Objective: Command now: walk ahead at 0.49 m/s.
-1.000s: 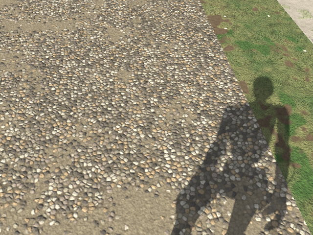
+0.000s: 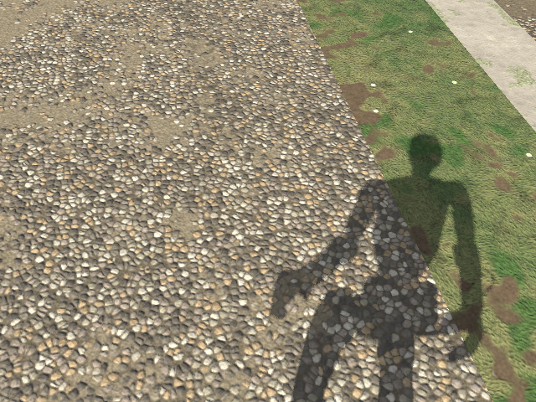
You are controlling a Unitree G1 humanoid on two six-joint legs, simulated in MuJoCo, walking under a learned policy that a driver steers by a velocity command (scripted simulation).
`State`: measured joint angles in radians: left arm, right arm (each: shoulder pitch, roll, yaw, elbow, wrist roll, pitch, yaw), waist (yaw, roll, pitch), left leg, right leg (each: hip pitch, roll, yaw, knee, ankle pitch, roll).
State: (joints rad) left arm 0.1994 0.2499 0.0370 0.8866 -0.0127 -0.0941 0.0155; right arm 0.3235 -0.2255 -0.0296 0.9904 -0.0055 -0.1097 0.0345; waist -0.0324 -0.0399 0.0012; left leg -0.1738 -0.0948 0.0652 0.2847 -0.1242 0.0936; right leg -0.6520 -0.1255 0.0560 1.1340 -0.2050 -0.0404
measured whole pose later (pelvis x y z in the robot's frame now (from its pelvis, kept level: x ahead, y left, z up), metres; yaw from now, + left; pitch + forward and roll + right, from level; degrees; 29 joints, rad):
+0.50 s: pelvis +0.27 -0.08 +0.00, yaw +1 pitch +1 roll +0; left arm 0.28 0.23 0.04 0.91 0.00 -0.11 -0.03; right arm 0.23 -0.28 -0.04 0.93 0.02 -0.09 0.00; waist 0.02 0.04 0.00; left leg -0.58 0.10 -0.03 1.12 -0.24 0.05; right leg -0.22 0.04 -0.07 0.34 -0.15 -0.07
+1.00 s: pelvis +0.54 +0.00 -0.02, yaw +15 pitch +2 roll +0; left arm 0.24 0.26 0.04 0.88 -0.01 -0.13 0.00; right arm 0.19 -0.26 -0.08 0.80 0.01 -0.07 0.03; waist 0.00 -0.01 0.04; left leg -0.40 -0.10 0.02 0.52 -0.16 0.10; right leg -0.39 -0.04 0.03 1.25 -0.39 -0.02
